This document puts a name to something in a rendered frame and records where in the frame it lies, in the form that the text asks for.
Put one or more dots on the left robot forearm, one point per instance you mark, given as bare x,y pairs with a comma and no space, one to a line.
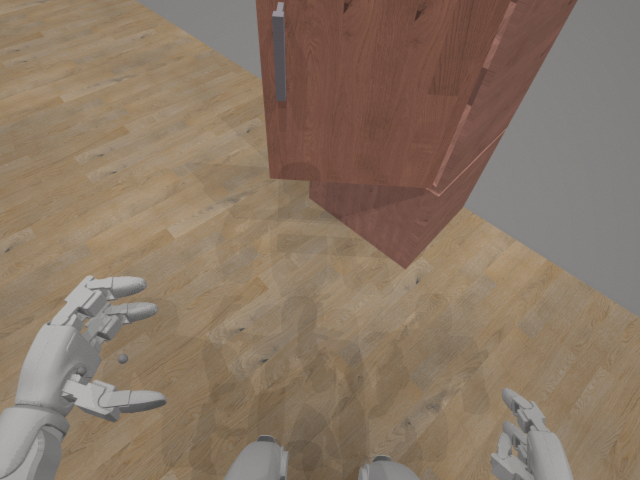
30,442

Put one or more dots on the cupboard door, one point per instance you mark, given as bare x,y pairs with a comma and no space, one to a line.
375,89

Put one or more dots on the right robot thigh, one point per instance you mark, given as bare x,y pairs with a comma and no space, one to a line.
386,470

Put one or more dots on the left robot thigh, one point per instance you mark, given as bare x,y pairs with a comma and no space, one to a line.
260,460

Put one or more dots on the robot thigh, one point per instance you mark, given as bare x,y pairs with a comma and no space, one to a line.
386,470
260,460

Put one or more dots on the handle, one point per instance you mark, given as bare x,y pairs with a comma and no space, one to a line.
279,51

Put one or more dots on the right robot hand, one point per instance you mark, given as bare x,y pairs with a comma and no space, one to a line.
541,454

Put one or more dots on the left robot hand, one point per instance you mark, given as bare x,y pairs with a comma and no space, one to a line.
48,376

